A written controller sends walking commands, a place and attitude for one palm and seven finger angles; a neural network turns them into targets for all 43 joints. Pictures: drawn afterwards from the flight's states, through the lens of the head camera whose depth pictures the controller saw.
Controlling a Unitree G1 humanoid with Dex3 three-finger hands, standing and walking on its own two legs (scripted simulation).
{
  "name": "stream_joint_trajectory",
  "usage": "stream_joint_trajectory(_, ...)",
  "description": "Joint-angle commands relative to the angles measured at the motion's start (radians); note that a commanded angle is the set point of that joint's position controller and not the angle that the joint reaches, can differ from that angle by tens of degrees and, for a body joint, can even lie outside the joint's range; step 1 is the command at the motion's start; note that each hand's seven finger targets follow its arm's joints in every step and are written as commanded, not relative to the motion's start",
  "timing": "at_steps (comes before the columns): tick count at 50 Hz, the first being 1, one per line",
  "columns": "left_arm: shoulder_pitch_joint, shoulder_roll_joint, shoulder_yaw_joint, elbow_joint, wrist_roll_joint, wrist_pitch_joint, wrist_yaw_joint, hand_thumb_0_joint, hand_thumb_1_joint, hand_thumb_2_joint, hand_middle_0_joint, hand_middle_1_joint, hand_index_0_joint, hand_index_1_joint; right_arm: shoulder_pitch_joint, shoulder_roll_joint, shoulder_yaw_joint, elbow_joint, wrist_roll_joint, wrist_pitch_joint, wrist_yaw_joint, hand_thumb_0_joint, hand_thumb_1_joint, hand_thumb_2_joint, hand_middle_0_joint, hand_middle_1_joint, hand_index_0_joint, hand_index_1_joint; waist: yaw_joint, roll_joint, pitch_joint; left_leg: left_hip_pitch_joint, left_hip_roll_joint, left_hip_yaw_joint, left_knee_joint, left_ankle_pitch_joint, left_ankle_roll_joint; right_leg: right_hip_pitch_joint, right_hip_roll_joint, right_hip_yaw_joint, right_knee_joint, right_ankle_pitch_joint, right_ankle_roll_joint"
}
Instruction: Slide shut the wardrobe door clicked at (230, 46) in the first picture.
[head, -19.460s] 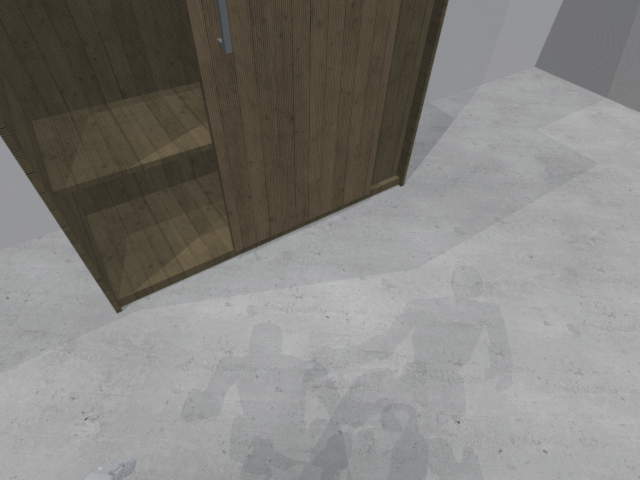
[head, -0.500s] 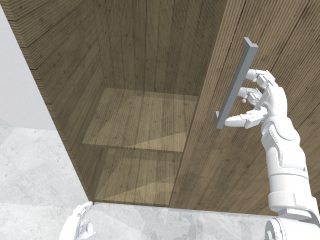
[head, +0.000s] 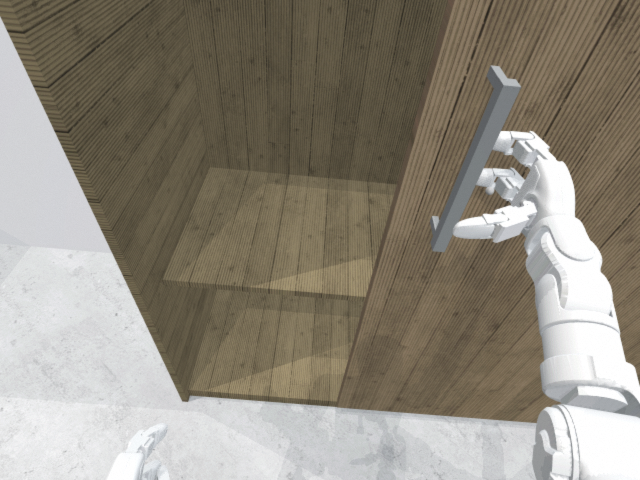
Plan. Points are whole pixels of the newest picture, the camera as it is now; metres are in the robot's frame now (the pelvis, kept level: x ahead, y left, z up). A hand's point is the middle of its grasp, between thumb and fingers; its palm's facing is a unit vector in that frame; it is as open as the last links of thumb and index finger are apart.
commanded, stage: slide the fingers in behind the handle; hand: right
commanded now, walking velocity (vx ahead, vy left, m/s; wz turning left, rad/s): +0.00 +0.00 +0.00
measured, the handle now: (463, 170) +0.46 -0.13 +0.19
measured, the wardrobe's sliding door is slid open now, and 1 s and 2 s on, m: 0.46 0.46 0.46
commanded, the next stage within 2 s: grip the handle and tug to test in 1.78 s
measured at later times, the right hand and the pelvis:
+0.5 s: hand (486, 202) +0.39 -0.14 +0.20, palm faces +0.01 +1.00 -0.03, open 14.0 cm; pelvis +0.00 +0.00 +0.00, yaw +1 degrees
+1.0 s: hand (471, 197) +0.39 -0.13 +0.20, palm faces +0.02 +1.00 -0.03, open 14.0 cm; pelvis +0.01 +0.00 +0.00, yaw +1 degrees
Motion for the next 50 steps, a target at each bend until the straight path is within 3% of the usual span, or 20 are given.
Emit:
stream_joint_trajectory(1, -0.071, 0.119, 0.041, -0.138, 0.003, -0.062, 0.006, 0.0, 0.9, 0.9, -0.2, -0.3, -0.2, -0.3, -0.561, -0.186, -0.036, -0.24, 0.018, -0.1, -0.003, 0.0, 0.5, -0.3, 0.3, 1.2, 0.3, 1.2, 0.017, 0.02, -0.298, -0.07, -0.042, -0.012, -0.059, 0.315, 0.025, 0.251, 0.026, 0.034, -0.027, 0.213, -0.043)
stream_joint_trajectory(5, -0.073, 0.118, 0.042, -0.144, 0.003, -0.07, -0.001, 0.0, 0.9, 0.9, -0.2, -0.3, -0.2, -0.3, -0.506, -0.195, -0.055, -0.247, 0.025, -0.108, 0.002, 0.0, 0.5, -0.3, 0.3, 1.2, 0.3, 1.2, 0.005, 0.065, -0.304, -0.045, -0.044, -0.01, -0.063, 0.324, 0.022, 0.235, 0.026, 0.031, -0.03, 0.21, -0.046)
stream_joint_trajectory(8, -0.081, 0.115, 0.041, -0.148, 0.001, -0.074, -0.004, 0.0, 0.9, 0.9, -0.2, -0.3, -0.2, -0.3, -0.495, -0.181, -0.04, -0.261, 0.027, -0.111, 0.006, 0.0, 0.5, -0.3, 0.3, 1.2, 0.3, 1.2, 0.006, 0.055, -0.275, -0.053, -0.042, -0.012, -0.07, 0.303, 0.02, 0.221, 0.025, 0.027, -0.036, 0.186, -0.047)
stream_joint_trajectory(12, -0.088, 0.119, 0.04, -0.156, 0.002, -0.061, -0.006, 0.0, 0.9, 0.9, -0.2, -0.3, -0.2, -0.3, -0.38, -0.225, -0.093, -0.227, 0.02, -0.077, -0.001, 0.0, 0.5, -0.3, 0.3, 1.2, 0.3, 1.2, -0.023, 0.087, -0.245, -0.034, -0.04, -0.013, -0.073, 0.292, 0.02, 0.176, 0.025, 0.017, -0.045, 0.171, -0.048)
stream_joint_trajectory(14, -0.104, 0.11, 0.038, -0.177, 0.0, -0.059, -0.01, 0.0, 0.9, 0.9, -0.2, -0.3, -0.2, -0.3, -0.348, -0.185, -0.071, -0.272, 0.021, -0.061, -0.002, 0.0, 0.5, -0.3, 0.3, 1.2, 0.3, 1.2, -0.028, 0.061, -0.249, -0.031, -0.039, -0.01, -0.066, 0.306, 0.019, 0.186, 0.025, 0.013, -0.048, 0.184, -0.046)
stream_joint_trajectory(17, -0.115, 0.109, 0.04, -0.191, 0.001, -0.054, -0.014, 0.0, 0.9, 0.9, -0.2, -0.3, -0.2, -0.3, -0.314, -0.192, -0.073, -0.359, 0.022, -0.053, -0.006, 0.0, 0.5, -0.3, 0.3, 1.2, 0.3, 1.2, -0.032, 0.094, -0.279, 0.001, -0.041, -0.009, -0.064, 0.353, 0.019, 0.198, 0.024, 0.012, -0.04, 0.227, -0.048)
stream_joint_trajectory(18, -0.127, 0.105, 0.039, -0.2, -0.002, -0.055, -0.014, 0.0, 0.9, 0.9, -0.2, -0.3, -0.2, -0.3, -0.339, -0.167, -0.049, -0.408, 0.025, -0.055, -0.006, 0.0, 0.5, -0.3, 0.3, 1.2, 0.3, 1.2, -0.026, 0.056, -0.289, -0.004, -0.039, -0.012, -0.062, 0.358, 0.019, 0.215, 0.025, 0.011, -0.041, 0.231, -0.047)
stream_joint_trajectory(23, -0.14, 0.099, 0.036, -0.181, -0.004, -0.058, -0.007, 0.0, 0.9, 0.9, -0.2, -0.3, -0.2, -0.3, -0.413, -0.108, 0.016, -0.462, 0.024, -0.043, -0.028, 0.0, 0.5, -0.3, 0.3, 1.2, 0.3, 1.2, 0.006, 0.035, -0.238, -0.069, -0.046, -0.009, -0.079, 0.291, 0.018, 0.244, 0.022, 0.021, -0.041, 0.186, -0.045)
stream_joint_trajectory(26, -0.151, 0.096, 0.032, -0.169, -0.006, -0.055, -0.002, 0.0, 0.9, 0.9, -0.2, -0.3, -0.2, -0.3, -0.424, -0.07, 0.047, -0.429, 0.02, -0.018, -0.044, 0.0, 0.5, -0.3, 0.3, 1.2, 0.3, 1.2, 0.009, 0.021, -0.213, -0.102, -0.046, -0.007, -0.084, 0.237, 0.019, 0.246, 0.022, 0.029, -0.048, 0.148, -0.039)
stream_joint_trajectory(27, -0.146, 0.097, 0.031, -0.16, -0.004, -0.052, 0.0, 0.0, 0.9, 0.9, -0.2, -0.3, -0.2, -0.3, -0.443, -0.054, 0.068, -0.418, 0.019, -0.016, -0.05, 0.0, 0.5, -0.3, 0.3, 1.2, 0.3, 1.2, 0.017, 0.06, -0.209, -0.1, -0.046, -0.009, -0.092, 0.229, 0.018, 0.24, 0.023, 0.028, -0.046, 0.136, -0.043)
stream_joint_trajectory(32, -0.14, 0.095, 0.03, -0.146, 0.001, -0.05, 0.003, 0.0, 0.9, 0.9, -0.2, -0.3, -0.2, -0.3, -0.483, -0.053, 0.075, -0.387, 0.007, -0.014, -0.06, 0.0, 0.5, -0.3, 0.3, 1.2, 0.3, 1.2, 0.018, 0.064, -0.262, -0.083, -0.043, -0.01, -0.082, 0.267, 0.02, 0.264, 0.027, 0.032, -0.038, 0.173, -0.042)
stream_joint_trajectory(36, -0.149, 0.091, 0.027, -0.161, 0.006, -0.046, -0.005, 0.0, 0.9, 0.9, -0.2, -0.3, -0.2, -0.3, -0.404, -0.067, 0.022, -0.373, 0.021, -0.009, -0.061, 0.0, 0.5, -0.3, 0.3, 1.2, 0.3, 1.2, -0.014, 0.056, -0.309, -0.033, -0.041, -0.007, -0.062, 0.341, 0.022, 0.261, 0.033, 0.028, -0.036, 0.23, -0.037)
stream_joint_trajectory(37, -0.145, 0.093, 0.027, -0.153, 0.008, -0.04, -0.007, 0.0, 0.9, 0.9, -0.2, -0.3, -0.2, -0.3, -0.374, -0.097, -0.009, -0.324, 0.022, -0.003, -0.066, 0.0, 0.5, -0.3, 0.3, 1.2, 0.3, 1.2, -0.022, 0.109, -0.285, -0.018, -0.042, -0.007, -0.068, 0.352, 0.021, 0.229, 0.032, 0.026, -0.037, 0.231, -0.039)
stream_joint_trajectory(39, -0.154, 0.093, 0.025, -0.167, 0.008, -0.028, -0.007, 0.0, 0.9, 0.9, -0.2, -0.3, -0.2, -0.3, -0.328, -0.131, -0.054, -0.319, 0.023, 0.009, -0.07, 0.0, 0.5, -0.3, 0.3, 1.2, 0.3, 1.2, -0.036, 0.143, -0.263, 0.002, -0.039, -0.01, -0.067, 0.367, 0.016, 0.194, 0.032, 0.014, -0.047, 0.225, -0.042)
stream_joint_trajectory(42, -0.164, 0.088, 0.024, -0.181, 0.009, -0.014, -0.011, 0.0, 0.9, 0.9, -0.2, -0.3, -0.2, -0.3, -0.304, -0.137, -0.058, -0.335, 0.011, 0.015, -0.078, 0.0, 0.5, -0.3, 0.3, 1.2, 0.3, 1.2, -0.046, 0.133, -0.228, 0.005, -0.035, -0.016, -0.075, 0.364, 0.013, 0.169, 0.032, 0.002, -0.048, 0.216, -0.046)
stream_joint_trajectory(43, -0.163, 0.086, 0.024, -0.191, 0.009, -0.012, -0.012, 0.0, 0.9, 0.9, -0.2, -0.3, -0.2, -0.3, -0.33, -0.147, -0.059, -0.384, 0.007, 0.006, -0.081, 0.0, 0.5, -0.3, 0.3, 1.2, 0.3, 1.2, -0.042, 0.109, -0.247, 0.019, -0.033, -0.017, -0.07, 0.378, 0.014, 0.176, 0.032, 0.001, -0.051, 0.226, -0.046)
stream_joint_trajectory(46, -0.169, 0.079, 0.03, -0.214, 0.011, -0.018, -0.018, 0.0, 0.9, 0.9, -0.2, -0.3, -0.2, -0.3, -0.309, -0.118, -0.032, -0.502, 0.001, -0.013, -0.076, 0.0, 0.5, -0.3, 0.3, 1.2, 0.3, 1.2, -0.042, 0.054, -0.311, 0.035, -0.036, -0.015, -0.054, 0.444, 0.019, 0.239, 0.031, -0.002, -0.035, 0.299, -0.045)
stream_joint_trajectory(47, -0.167, 0.078, 0.031, -0.212, 0.011, -0.02, -0.022, 0.0, 0.9, 0.9, -0.2, -0.3, -0.2, -0.3, -0.309, -0.09, 0.002, -0.531, 0.002, -0.023, -0.074, 0.0, 0.5, -0.3, 0.3, 1.2, 0.3, 1.2, -0.035, 0.077, -0.316, 0.043, -0.037, -0.011, -0.053, 0.46, 0.019, 0.243, 0.029, 0.002, -0.032, 0.317, -0.046)
stream_joint_trajectory(48, -0.169, 0.078, 0.035, -0.215, 0.009, -0.026, -0.023, 0.0, 0.9, 0.9, -0.2, -0.3, -0.2, -0.3, -0.311, -0.085, 0.006, -0.575, 0.007, -0.028, -0.07, 0.0, 0.5, -0.3, 0.3, 1.2, 0.3, 1.2, -0.031, 0.044, -0.327, 0.036, -0.039, -0.012, -0.051, 0.47, 0.019, 0.264, 0.028, 0.0, -0.026, 0.326, -0.046)
stream_joint_trajectory(50, -0.171, 0.08, 0.038, -0.212, 0.009, -0.035, -0.024, 0.0, 0.9, 0.9, -0.2, -0.3, -0.2, -0.3, -0.279, -0.056, 0.025, -0.595, 0.018, -0.023, -0.06, 0.0, 0.5, -0.3, 0.3, 1.2, 0.3, 1.2, -0.026, 0.06, -0.331, 0.024, -0.042, -0.007, -0.05, 0.482, 0.017, 0.286, 0.027, 0.003, -0.023, 0.339, -0.046)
